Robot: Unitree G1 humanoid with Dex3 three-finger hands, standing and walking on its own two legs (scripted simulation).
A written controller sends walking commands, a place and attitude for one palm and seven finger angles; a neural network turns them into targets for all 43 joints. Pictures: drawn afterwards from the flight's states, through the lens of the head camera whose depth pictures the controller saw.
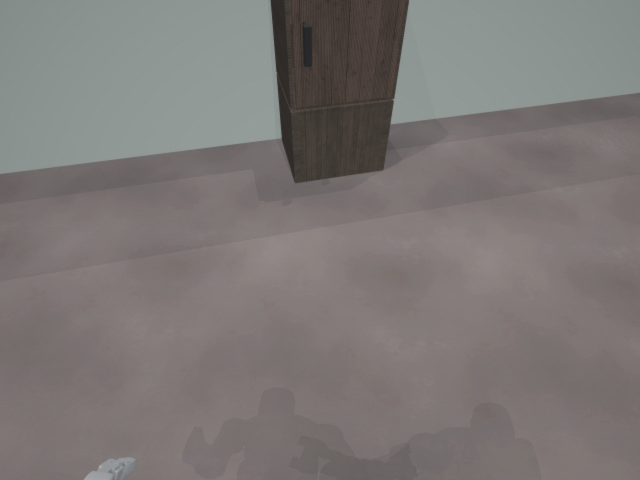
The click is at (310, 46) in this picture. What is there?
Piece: cupboard door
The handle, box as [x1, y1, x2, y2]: [303, 22, 311, 66]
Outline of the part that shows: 303,22 304,65 311,66 311,27 309,24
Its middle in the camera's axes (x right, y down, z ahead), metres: -0.06 -0.72 +1.43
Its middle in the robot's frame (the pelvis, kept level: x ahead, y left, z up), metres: +1.55 +0.13 -0.08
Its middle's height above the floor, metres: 0.69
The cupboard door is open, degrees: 0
